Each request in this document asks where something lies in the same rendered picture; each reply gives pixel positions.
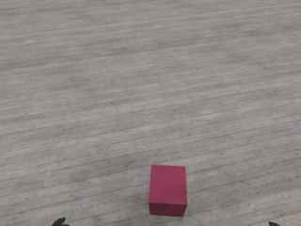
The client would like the carton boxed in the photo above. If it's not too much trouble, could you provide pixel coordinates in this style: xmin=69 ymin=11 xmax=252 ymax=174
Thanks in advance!
xmin=149 ymin=165 xmax=188 ymax=218

